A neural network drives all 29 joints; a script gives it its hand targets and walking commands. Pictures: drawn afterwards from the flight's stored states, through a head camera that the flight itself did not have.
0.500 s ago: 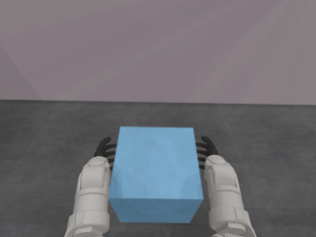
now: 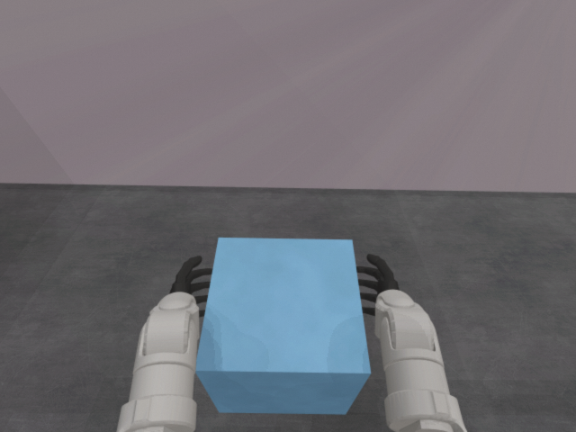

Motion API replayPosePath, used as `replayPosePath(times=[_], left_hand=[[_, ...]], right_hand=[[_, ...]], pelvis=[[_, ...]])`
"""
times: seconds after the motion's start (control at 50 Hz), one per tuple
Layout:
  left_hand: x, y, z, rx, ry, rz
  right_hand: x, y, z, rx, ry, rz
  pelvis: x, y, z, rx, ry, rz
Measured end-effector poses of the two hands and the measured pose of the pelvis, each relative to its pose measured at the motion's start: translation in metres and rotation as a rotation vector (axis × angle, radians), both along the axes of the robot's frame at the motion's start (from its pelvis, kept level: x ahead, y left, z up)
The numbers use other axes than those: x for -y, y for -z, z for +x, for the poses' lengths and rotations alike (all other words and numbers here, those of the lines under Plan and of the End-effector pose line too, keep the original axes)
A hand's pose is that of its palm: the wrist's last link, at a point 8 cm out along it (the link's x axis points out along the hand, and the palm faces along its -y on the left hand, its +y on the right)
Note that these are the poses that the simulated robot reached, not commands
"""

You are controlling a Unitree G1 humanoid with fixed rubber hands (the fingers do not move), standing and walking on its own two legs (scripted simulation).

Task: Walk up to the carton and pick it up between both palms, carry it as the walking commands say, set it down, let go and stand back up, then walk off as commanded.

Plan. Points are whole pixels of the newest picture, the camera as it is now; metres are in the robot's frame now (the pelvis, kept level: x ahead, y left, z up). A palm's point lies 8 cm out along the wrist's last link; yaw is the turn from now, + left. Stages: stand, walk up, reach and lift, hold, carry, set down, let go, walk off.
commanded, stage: reach and lift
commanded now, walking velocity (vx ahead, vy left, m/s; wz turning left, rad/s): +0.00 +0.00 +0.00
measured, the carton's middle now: (283, 328) +0.29 +0.00 -0.03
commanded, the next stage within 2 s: hold in 0.32 s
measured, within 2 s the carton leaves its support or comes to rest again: neither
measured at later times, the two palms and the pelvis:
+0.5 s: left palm (180, 311) +0.27 +0.15 +0.05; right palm (389, 308) +0.28 -0.15 +0.05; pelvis -0.01 +0.00 +0.00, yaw +0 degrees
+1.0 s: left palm (177, 315) +0.27 +0.16 +0.04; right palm (381, 308) +0.28 -0.14 +0.05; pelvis -0.02 +0.00 -0.02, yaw +2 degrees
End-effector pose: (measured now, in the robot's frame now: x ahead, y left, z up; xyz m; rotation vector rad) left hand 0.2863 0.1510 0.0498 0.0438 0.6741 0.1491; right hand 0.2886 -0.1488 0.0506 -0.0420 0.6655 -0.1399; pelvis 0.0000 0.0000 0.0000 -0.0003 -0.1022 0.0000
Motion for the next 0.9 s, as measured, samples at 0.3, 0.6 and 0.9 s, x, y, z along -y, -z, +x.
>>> replayPosePath(times=[0.3,0.6,0.9], left_hand=[[0.001,0.001,-0.008,-0.001,0.006,-0.004],[-0.001,0.001,-0.012,-0.001,0.003,-0.003],[-0.003,0.002,-0.010,0.013,0.004,0.011]], right_hand=[[0.001,0.000,-0.008,-0.001,0.000,-0.003],[-0.001,0.000,-0.012,0.000,0.002,-0.002],[-0.004,0.001,-0.009,0.014,0.003,-0.006]], pelvis=[[0.001,0.001,-0.005,0.009,-0.001,0.000],[-0.001,0.002,-0.011,0.011,-0.001,0.000],[-0.003,0.006,-0.011,-0.042,-0.003,-0.001]])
